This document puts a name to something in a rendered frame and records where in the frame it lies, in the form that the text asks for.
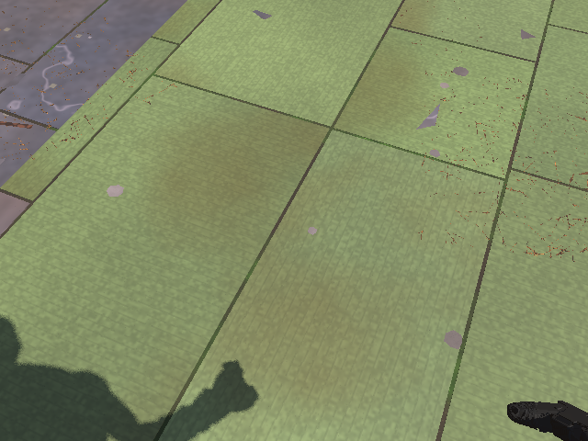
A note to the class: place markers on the right robot hand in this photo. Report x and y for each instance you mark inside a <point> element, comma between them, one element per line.
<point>564,420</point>

